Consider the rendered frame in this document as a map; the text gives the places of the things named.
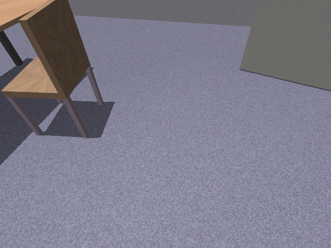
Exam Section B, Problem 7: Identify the chair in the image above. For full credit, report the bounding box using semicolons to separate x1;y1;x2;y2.
1;0;103;138

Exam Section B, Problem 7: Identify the table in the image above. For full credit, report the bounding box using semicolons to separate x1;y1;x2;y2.
0;0;48;66

